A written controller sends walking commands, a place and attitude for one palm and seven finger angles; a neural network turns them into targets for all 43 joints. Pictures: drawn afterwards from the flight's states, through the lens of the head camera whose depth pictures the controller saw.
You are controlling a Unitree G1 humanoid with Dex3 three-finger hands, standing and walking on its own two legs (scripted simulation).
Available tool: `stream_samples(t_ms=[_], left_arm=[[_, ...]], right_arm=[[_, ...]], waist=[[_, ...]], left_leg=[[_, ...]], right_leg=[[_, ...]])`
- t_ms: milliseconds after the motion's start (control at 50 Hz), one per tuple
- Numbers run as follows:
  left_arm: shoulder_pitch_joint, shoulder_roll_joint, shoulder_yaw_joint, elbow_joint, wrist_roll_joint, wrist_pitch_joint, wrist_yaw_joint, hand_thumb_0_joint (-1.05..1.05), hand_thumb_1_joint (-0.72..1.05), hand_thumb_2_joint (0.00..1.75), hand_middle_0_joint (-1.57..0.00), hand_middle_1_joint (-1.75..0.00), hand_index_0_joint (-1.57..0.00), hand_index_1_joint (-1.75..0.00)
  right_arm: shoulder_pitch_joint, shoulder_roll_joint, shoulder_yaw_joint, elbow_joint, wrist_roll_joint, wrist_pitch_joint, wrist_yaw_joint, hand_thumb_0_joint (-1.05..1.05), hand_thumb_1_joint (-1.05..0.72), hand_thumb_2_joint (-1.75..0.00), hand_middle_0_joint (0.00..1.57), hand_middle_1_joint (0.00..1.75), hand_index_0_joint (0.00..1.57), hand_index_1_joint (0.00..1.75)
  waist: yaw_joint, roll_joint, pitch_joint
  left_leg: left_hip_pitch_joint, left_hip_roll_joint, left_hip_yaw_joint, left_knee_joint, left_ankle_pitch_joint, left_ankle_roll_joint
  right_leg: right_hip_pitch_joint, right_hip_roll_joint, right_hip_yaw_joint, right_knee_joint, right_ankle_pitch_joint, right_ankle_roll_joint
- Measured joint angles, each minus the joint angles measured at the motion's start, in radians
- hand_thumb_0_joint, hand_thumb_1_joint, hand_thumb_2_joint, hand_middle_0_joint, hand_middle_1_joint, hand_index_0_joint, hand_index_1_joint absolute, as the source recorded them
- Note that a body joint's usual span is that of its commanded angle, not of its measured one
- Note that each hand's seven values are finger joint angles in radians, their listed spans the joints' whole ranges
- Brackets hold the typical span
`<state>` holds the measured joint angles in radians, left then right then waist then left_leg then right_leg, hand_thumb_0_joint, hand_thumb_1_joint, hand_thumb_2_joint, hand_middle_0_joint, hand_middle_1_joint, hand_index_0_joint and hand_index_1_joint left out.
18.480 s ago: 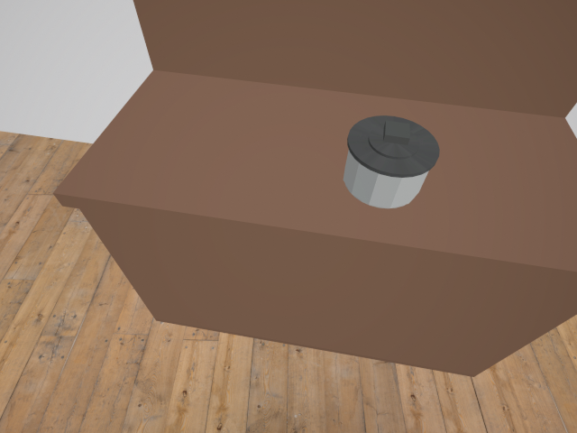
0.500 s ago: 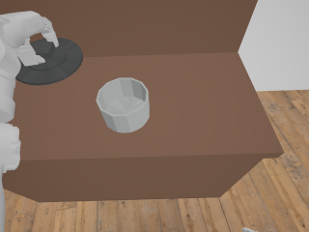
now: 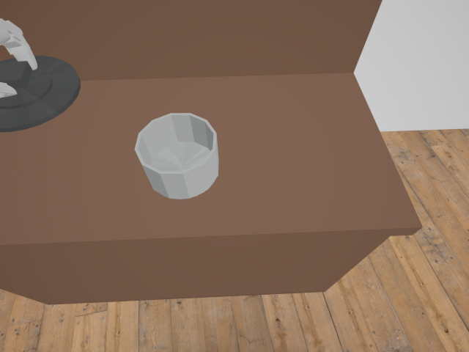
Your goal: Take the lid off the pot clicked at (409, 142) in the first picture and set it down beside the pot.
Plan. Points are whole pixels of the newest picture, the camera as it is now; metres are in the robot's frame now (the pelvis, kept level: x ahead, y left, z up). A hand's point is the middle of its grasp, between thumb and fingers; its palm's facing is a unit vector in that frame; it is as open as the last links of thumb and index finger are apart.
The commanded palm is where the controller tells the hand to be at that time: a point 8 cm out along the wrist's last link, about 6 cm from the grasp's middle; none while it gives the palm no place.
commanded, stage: move the lid sideways beside the pot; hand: left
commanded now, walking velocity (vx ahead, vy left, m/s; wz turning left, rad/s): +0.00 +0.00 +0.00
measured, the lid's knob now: (10, 75) +0.50 +0.32 +0.20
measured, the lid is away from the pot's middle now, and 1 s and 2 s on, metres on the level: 0.22 0.22 0.23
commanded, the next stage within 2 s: lower the lid onto the table in 0.04 s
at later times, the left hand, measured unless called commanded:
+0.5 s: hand (6, 90) +0.47 +0.31 +0.20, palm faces -0.35 -0.10 -0.93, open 8.3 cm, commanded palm +0.48 +0.32 +0.26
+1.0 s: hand (14, 110) +0.46 +0.32 +0.16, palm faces -0.40 -0.10 -0.91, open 8.2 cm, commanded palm +0.48 +0.33 +0.23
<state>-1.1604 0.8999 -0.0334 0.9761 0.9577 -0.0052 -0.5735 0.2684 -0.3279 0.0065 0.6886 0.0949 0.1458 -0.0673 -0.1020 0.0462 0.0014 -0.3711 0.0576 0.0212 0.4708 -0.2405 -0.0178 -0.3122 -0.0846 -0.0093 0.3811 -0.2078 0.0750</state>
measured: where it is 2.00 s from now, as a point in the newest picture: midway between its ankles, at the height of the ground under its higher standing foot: outside the picture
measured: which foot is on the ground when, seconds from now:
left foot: down 0.00-1.00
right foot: down 0.00-1.00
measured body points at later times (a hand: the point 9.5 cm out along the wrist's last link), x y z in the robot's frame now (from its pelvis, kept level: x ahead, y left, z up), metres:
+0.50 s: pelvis +0.00 +0.00 +0.00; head +0.07 -0.01 +0.44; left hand +0.48 +0.32 +0.25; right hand +0.06 -0.28 -0.13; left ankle -0.01 +0.13 -0.74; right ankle -0.02 -0.18 -0.74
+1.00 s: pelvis +0.00 +0.01 +0.00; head +0.08 +0.00 +0.44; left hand +0.48 +0.32 +0.22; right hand +0.05 -0.28 -0.13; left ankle -0.01 +0.13 -0.74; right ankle -0.02 -0.18 -0.74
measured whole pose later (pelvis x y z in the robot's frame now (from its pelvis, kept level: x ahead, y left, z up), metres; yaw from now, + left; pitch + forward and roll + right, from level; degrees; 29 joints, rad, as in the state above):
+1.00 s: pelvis +0.00 +0.01 +0.00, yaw +0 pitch +10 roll -1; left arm -1.07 0.87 -0.02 1.00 0.95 -0.06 -0.54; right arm 0.27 -0.31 0.01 0.70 0.09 0.15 -0.07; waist -0.10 0.04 -0.01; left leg -0.42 0.06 0.02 0.52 -0.27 -0.01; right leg -0.36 -0.09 0.00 0.42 -0.22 0.08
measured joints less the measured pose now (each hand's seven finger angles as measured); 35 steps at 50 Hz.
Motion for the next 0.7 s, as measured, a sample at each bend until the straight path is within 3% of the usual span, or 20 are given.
stream_samples(t_ms=[180, 320, 540, 700], left_arm=[[-0.001, -0.01, -0.035, -0.017, -0.021, -0.011, -0.016, -0.02, 0.27, 0.89, -1.0, -1.12, -0.48, -0.87], [-0.008, -0.024, -0.044, 0.004, -0.017, 0.005, -0.018, -0.02, 0.27, 0.89, -1.0, -1.12, -0.48, -0.87], [0.03, -0.025, 0.002, 0.003, -0.007, -0.019, 0.006, -0.02, 0.27, 0.89, -1.0, -1.12, -0.48, -0.87], [0.048, -0.033, -0.001, 0.005, -0.01, -0.025, 0.014, -0.02, 0.27, 0.89, -1.0, -1.12, -0.48, -0.88]], right_arm=[[-0.023, 0.014, 0.011, 0.014, 0.001, -0.008, -0.006, 0.0, -0.91, -0.9, 0.2, 0.3, 0.2, 0.3], [-0.028, 0.019, 0.016, 0.01, 0.001, -0.019, -0.002, 0.0, -0.91, -0.9, 0.2, 0.3, 0.2, 0.3], [-0.001, 0.018, 0.009, 0.004, -0.003, -0.011, 0.0, 0.0, -0.91, -0.9, 0.2, 0.3, 0.2, 0.3], [0.016, 0.016, 0.003, 0.014, -0.004, -0.004, 0.002, 0.0, -0.91, -0.9, 0.2, 0.3, 0.2, 0.3]], waist=[[0.021, -0.002, -0.004], [0.016, 0.0, -0.002], [0.0, -0.002, -0.002], [-0.001, -0.003, -0.003]], left_leg=[[-0.007, 0.0, -0.01, 0.011, -0.005, 0.0], [-0.011, -0.003, -0.008, 0.017, -0.009, 0.003], [-0.022, -0.005, 0.002, 0.025, -0.015, 0.007], [-0.029, -0.005, 0.002, 0.028, -0.016, 0.008]], right_leg=[[0.003, 0.001, -0.01, 0.0, -0.003, 0.0], [-0.003, -0.003, -0.007, 0.007, -0.006, 0.0], [-0.018, -0.005, 0.003, 0.015, -0.008, 0.001], [-0.025, -0.005, 0.003, 0.016, -0.008, 0.001]])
